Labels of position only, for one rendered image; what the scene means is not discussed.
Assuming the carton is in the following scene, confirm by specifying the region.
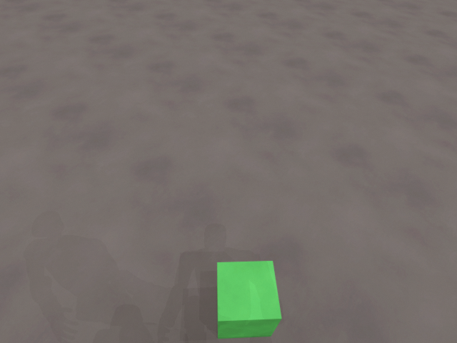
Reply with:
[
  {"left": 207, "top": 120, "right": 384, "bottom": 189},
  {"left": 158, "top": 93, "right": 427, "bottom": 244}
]
[{"left": 217, "top": 261, "right": 282, "bottom": 339}]

